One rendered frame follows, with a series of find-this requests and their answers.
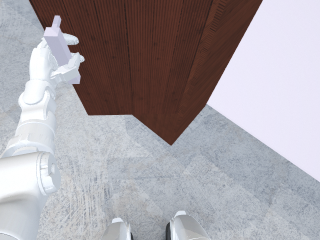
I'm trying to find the left robot upper arm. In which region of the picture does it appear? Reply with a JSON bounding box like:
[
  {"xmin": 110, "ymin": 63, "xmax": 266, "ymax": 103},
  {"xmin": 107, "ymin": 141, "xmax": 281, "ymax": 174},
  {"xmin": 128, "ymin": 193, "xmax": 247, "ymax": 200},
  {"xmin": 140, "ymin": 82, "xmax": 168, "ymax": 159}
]
[{"xmin": 0, "ymin": 151, "xmax": 61, "ymax": 240}]

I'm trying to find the robot right thigh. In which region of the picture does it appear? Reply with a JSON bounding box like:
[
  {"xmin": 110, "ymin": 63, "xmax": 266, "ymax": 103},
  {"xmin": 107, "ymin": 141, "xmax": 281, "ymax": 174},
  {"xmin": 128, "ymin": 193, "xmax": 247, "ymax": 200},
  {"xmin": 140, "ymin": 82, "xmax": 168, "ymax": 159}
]
[{"xmin": 170, "ymin": 214, "xmax": 211, "ymax": 240}]

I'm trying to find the left robot forearm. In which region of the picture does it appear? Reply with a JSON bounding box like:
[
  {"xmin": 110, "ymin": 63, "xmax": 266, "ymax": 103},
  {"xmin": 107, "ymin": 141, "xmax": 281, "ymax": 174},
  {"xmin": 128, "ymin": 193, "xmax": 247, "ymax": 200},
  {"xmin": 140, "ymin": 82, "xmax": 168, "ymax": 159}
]
[{"xmin": 0, "ymin": 79, "xmax": 57, "ymax": 158}]

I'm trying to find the left robot hand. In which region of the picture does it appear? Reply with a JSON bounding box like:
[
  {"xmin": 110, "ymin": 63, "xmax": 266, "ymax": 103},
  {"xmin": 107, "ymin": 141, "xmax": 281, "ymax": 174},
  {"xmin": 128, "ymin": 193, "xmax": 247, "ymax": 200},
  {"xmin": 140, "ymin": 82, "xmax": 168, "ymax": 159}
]
[{"xmin": 29, "ymin": 32, "xmax": 85, "ymax": 90}]

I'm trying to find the handle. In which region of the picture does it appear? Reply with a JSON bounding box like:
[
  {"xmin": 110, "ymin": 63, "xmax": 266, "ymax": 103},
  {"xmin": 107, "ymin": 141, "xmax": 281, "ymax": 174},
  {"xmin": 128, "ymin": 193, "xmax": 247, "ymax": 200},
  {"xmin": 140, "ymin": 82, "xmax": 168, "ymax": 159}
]
[{"xmin": 43, "ymin": 15, "xmax": 81, "ymax": 84}]

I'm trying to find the cupboard door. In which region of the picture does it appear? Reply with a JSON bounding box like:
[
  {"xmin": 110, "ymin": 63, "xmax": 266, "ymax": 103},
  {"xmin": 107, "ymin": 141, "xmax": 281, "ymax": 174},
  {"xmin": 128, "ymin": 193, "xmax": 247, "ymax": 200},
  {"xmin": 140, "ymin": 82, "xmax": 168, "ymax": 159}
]
[{"xmin": 29, "ymin": 0, "xmax": 214, "ymax": 116}]

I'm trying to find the right robot shin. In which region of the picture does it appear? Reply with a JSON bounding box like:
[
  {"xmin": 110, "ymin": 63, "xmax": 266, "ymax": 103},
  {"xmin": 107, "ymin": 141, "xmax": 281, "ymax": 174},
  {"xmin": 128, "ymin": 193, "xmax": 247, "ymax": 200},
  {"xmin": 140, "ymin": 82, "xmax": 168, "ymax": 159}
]
[{"xmin": 170, "ymin": 210, "xmax": 186, "ymax": 240}]

